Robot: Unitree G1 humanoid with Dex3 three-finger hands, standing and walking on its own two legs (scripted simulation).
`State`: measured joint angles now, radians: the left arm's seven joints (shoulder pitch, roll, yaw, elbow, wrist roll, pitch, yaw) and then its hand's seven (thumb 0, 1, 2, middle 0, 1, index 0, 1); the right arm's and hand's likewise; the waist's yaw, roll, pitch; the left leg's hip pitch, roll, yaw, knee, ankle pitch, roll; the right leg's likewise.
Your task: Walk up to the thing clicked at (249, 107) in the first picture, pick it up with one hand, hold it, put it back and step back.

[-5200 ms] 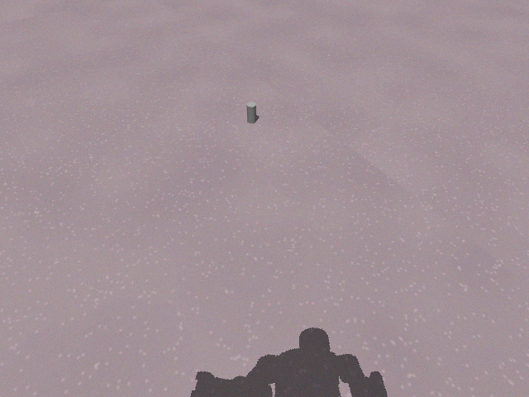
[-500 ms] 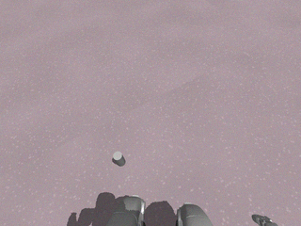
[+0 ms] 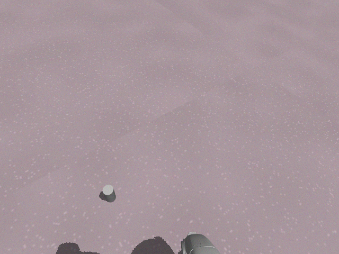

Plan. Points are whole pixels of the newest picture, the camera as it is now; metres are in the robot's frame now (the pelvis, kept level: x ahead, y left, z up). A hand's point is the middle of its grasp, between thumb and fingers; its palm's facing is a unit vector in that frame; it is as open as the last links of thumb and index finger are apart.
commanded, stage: walk up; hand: left
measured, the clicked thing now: (109, 193) +0.50 +0.25 -0.70
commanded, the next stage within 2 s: none
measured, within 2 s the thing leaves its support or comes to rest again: neither
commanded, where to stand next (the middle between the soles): +0.12 -0.02 m, yaw +1 degrees
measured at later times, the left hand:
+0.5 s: hand (75, 248) +0.16 +0.22 -0.16, palm faces +0.04 -0.93 -0.35, open 7.4 cm
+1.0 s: hand out of the picture +0.12 +0.21 -0.14, palm faces +0.04 -0.94 -0.33, open 7.4 cm
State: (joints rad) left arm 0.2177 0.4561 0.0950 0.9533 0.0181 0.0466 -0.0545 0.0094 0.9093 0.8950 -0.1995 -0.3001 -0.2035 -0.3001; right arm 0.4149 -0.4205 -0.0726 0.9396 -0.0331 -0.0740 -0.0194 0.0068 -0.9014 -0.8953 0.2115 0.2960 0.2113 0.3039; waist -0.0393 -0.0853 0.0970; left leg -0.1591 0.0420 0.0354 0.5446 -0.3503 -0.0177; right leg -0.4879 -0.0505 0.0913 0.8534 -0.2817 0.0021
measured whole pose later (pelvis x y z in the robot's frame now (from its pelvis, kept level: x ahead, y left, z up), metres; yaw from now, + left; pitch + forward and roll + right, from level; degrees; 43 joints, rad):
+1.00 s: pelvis +0.04 -0.05 +0.01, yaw +2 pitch -3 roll -1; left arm 0.07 0.35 0.02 1.13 0.00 0.00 -0.02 0.01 0.91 0.89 -0.20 -0.30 -0.21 -0.30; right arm 0.06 -0.35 0.00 1.12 0.00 0.00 0.02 0.00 -0.91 -0.90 0.21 0.30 0.21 0.30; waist 0.00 0.02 0.08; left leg -0.25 0.01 -0.02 0.43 -0.14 -0.01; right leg -0.17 0.00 -0.04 0.43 -0.22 -0.01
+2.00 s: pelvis +0.04 -0.03 +0.01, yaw +3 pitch -2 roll -1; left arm 0.05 0.36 0.04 1.07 -0.01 0.01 0.01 0.01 0.91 0.89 -0.20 -0.30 -0.21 -0.30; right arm 0.02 -0.38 -0.04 1.07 0.01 0.04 0.02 0.00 -0.91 -0.90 0.21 0.30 0.21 0.30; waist 0.00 0.03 0.14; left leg -0.29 0.00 -0.03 0.47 -0.15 0.00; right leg -0.19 -0.01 -0.05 0.45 -0.23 0.01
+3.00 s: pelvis +0.02 -0.05 -0.02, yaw +7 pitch -2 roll +0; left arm 0.00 0.33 0.05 0.78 0.03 0.07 -0.01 0.01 0.90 0.89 -0.21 -0.30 -0.21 -0.30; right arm 0.22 -0.39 -0.04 0.92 -0.01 0.02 -0.02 0.00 -0.91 -0.90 0.21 0.30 0.21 0.30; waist -0.01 -0.01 0.14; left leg -0.25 -0.02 -0.01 0.73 -0.48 0.00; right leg -0.48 -0.04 -0.11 0.67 -0.17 -0.04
